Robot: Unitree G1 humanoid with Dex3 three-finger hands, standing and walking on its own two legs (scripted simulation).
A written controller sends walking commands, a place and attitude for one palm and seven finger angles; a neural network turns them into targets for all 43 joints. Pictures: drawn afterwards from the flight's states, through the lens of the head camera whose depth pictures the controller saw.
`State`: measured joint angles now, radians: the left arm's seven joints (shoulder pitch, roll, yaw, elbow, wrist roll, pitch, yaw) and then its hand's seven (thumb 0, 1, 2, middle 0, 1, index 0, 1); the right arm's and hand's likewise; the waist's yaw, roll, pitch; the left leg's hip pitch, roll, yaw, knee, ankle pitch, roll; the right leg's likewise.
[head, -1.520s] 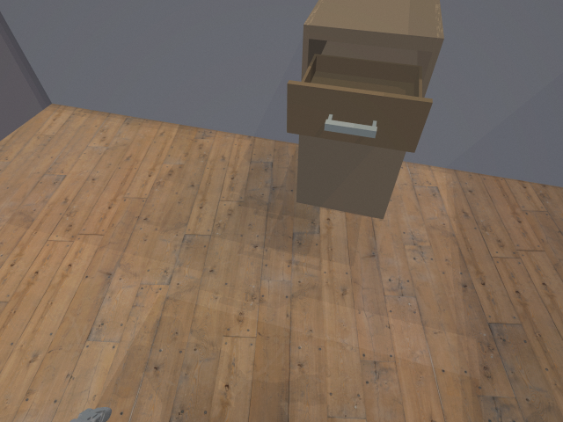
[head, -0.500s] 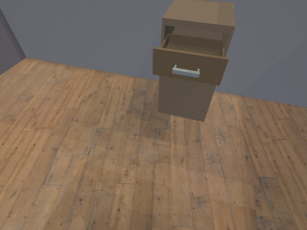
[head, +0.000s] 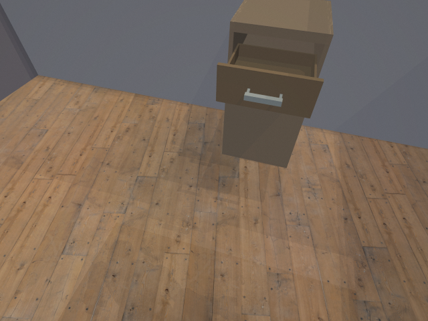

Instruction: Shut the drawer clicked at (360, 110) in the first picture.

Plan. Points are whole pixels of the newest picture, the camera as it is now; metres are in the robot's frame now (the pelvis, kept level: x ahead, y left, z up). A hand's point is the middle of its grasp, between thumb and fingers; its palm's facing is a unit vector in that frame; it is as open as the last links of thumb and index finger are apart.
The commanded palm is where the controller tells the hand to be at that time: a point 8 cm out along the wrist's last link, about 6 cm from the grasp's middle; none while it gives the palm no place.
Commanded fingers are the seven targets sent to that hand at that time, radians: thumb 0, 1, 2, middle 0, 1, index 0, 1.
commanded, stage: walk to a spot facing it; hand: left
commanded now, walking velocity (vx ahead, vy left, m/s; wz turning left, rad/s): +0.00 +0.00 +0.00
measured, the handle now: (263, 96) +0.88 -0.13 -0.07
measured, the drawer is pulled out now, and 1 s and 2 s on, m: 0.30 0.30 0.30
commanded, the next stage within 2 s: none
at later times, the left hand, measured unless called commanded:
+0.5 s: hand out of the picture +0.04 +0.17 -0.17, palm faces -0.09 -0.97 -0.23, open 7.3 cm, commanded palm none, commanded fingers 0.00 0.90 0.90 -0.20 -0.30 -0.20 -0.30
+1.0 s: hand (147, 261) +0.29 +0.19 -0.18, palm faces -0.40 -0.89 -0.20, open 7.4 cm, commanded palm none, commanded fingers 0.00 0.90 0.90 -0.20 -0.30 -0.20 -0.30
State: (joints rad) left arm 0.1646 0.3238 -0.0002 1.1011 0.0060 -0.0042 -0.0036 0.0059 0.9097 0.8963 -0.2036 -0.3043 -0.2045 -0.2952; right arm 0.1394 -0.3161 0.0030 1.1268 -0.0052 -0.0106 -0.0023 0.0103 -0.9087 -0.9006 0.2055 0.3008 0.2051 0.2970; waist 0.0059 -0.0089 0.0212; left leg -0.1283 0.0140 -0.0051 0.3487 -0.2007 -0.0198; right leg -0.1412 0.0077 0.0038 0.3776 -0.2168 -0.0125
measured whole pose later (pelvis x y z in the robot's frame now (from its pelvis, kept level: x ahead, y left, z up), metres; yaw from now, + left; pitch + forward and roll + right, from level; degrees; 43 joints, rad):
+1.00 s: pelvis +0.16 +0.01 -0.01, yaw -30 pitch +1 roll -1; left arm 0.29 0.28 0.12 0.97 0.03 0.02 -0.04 0.01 0.92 0.90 -0.20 -0.30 -0.20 -0.29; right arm 0.25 -0.13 -0.02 0.93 -0.02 -0.08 -0.02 0.01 -0.91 -0.90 0.20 0.30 0.20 0.30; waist 0.04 -0.07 0.01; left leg -0.19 0.05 0.15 0.46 -0.29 0.01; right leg -0.55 -0.03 0.00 1.19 -0.30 0.00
